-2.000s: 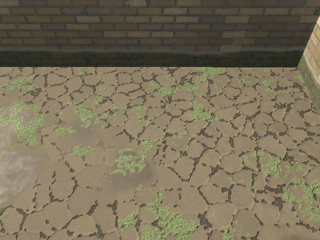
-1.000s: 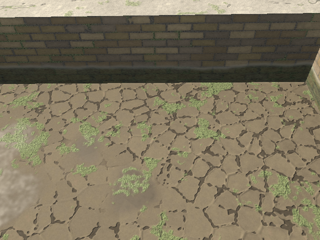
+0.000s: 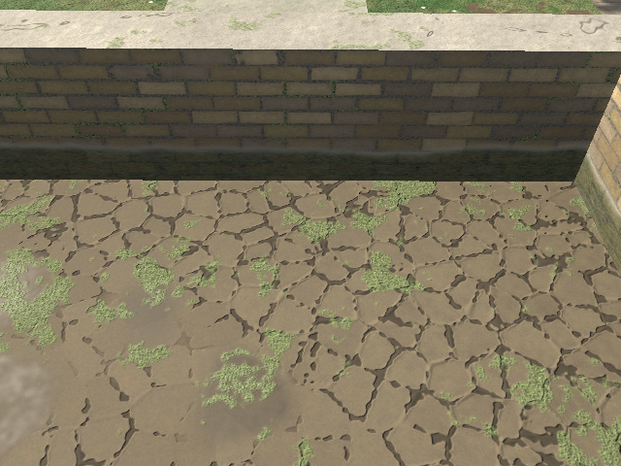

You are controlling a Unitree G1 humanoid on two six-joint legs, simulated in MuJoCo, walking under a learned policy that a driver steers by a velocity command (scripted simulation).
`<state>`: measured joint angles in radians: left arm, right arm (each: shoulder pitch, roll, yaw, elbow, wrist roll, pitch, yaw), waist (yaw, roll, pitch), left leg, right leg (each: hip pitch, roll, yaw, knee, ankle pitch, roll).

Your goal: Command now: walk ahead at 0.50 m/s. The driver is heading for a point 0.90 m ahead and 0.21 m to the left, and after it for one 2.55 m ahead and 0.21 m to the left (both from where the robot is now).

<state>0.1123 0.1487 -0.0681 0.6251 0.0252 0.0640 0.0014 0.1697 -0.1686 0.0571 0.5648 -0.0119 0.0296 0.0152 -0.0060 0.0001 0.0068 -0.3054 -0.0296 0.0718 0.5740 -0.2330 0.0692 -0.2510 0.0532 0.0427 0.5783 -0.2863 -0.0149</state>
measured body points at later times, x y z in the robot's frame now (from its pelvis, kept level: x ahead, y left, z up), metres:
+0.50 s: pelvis +0.07 +0.02 +0.01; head +0.07 +0.03 +0.46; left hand +0.21 +0.23 -0.11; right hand +0.19 -0.20 -0.09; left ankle +0.05 +0.07 -0.73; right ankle +0.02 -0.11 -0.73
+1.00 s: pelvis +0.08 +0.01 +0.02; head +0.08 +0.01 +0.47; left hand +0.18 +0.25 -0.11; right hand +0.18 -0.22 -0.11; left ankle +0.05 +0.07 -0.73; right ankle +0.02 -0.11 -0.73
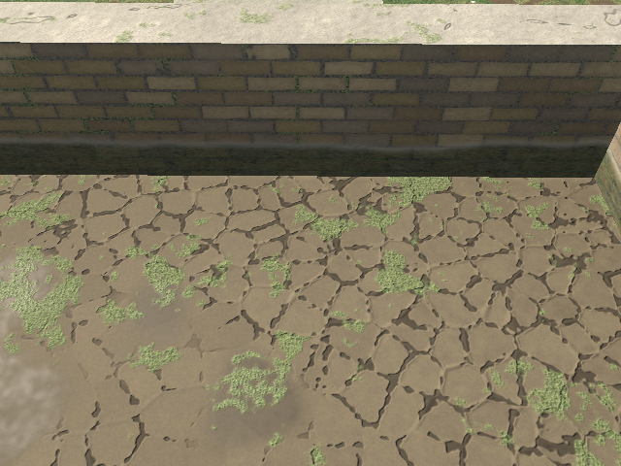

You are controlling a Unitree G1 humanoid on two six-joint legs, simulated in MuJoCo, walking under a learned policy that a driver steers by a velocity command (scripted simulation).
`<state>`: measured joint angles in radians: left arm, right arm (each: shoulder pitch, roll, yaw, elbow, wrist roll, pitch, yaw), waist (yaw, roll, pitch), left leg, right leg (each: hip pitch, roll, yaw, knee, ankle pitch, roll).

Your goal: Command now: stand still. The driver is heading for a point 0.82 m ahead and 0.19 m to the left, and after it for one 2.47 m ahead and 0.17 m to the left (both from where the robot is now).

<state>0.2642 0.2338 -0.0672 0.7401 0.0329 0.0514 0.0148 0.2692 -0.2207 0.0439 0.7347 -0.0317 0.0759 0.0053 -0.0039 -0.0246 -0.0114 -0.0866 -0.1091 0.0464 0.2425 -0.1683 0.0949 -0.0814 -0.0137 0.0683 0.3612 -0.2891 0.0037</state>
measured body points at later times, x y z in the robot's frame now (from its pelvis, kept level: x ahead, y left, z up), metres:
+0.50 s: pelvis +0.01 -0.02 -0.01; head +0.00 -0.02 +0.44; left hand +0.11 +0.20 -0.13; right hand +0.12 -0.24 -0.13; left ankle -0.02 +0.06 -0.75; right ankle -0.06 -0.13 -0.75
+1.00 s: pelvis +0.00 -0.03 -0.02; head -0.01 -0.03 +0.43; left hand +0.17 +0.17 -0.12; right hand +0.17 -0.23 -0.12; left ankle -0.02 +0.06 -0.75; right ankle -0.06 -0.12 -0.75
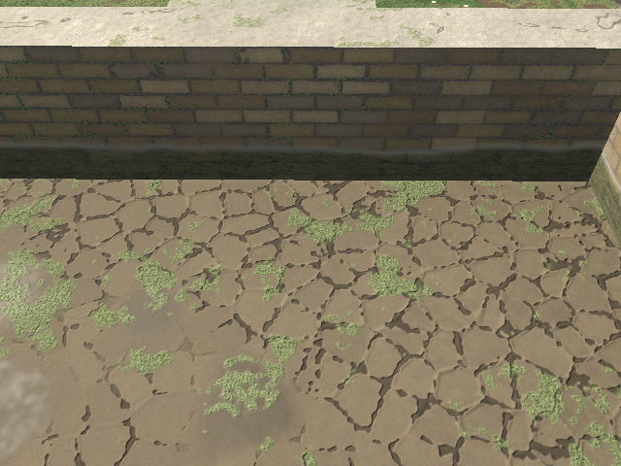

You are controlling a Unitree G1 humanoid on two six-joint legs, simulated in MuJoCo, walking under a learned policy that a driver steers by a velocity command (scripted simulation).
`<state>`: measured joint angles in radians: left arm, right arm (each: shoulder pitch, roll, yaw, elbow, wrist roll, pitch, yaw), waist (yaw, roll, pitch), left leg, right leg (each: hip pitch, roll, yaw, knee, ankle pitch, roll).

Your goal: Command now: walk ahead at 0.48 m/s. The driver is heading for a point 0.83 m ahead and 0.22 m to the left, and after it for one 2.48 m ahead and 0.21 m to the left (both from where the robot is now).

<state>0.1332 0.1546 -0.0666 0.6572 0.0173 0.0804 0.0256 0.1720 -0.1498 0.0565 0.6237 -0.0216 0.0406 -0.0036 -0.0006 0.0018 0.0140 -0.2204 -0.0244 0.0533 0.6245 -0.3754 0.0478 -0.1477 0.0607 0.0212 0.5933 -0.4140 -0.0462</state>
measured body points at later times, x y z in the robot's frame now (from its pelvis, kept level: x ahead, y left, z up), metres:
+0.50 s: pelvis +0.01 +0.00 +0.00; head +0.00 +0.00 +0.45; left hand +0.19 +0.20 -0.09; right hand +0.18 -0.20 -0.09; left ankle -0.02 +0.09 -0.73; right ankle -0.06 -0.09 -0.73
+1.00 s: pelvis +0.01 +0.00 +0.00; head +0.01 +0.00 +0.45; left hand +0.20 +0.20 -0.09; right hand +0.18 -0.21 -0.09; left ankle -0.02 +0.09 -0.73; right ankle -0.06 -0.09 -0.73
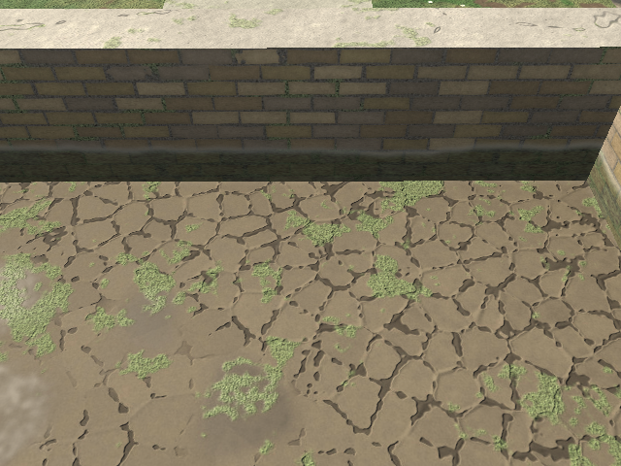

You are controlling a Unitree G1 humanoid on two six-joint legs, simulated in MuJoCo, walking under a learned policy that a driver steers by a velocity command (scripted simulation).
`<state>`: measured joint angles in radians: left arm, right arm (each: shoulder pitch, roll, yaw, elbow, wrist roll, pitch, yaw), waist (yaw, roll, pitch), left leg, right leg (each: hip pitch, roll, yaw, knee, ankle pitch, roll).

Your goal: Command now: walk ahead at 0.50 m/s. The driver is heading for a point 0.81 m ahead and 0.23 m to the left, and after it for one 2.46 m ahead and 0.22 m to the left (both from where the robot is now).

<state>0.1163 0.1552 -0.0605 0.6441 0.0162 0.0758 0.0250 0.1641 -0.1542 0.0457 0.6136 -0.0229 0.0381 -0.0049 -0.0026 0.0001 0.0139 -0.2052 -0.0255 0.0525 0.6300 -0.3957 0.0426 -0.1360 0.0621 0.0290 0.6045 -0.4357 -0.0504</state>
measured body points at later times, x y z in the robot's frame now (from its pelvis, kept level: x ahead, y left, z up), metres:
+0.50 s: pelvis +0.00 +0.00 +0.02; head +0.00 +0.00 +0.47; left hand +0.16 +0.20 -0.09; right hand +0.14 -0.21 -0.09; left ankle -0.03 +0.09 -0.72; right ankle -0.07 -0.09 -0.72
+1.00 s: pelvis +0.00 +0.00 +0.02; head +0.00 +0.00 +0.47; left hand +0.10 +0.23 -0.11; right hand +0.11 -0.23 -0.10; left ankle -0.03 +0.09 -0.72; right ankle -0.07 -0.09 -0.72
